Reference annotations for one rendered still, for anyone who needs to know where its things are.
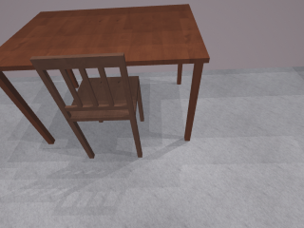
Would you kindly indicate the table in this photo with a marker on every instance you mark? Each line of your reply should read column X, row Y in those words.
column 148, row 36

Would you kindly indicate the chair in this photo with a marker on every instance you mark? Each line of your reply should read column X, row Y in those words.
column 98, row 99

